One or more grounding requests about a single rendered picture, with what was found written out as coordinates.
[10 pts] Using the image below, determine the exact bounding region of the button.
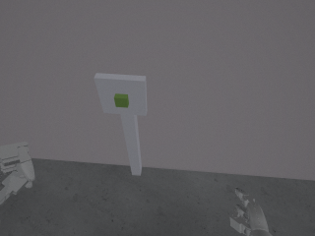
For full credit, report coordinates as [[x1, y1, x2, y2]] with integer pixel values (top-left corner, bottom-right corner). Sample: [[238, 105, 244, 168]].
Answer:
[[114, 93, 129, 108]]

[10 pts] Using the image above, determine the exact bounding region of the panel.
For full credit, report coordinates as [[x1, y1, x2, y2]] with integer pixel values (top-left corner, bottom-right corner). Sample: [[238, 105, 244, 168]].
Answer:
[[94, 73, 148, 176]]

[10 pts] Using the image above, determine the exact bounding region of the robot left hand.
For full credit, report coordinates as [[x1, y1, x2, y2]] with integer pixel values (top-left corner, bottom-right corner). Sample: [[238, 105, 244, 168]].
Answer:
[[0, 142, 35, 207]]

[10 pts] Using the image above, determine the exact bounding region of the robot right hand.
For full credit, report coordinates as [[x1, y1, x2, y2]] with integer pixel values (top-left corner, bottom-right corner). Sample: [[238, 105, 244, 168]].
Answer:
[[229, 188, 269, 236]]

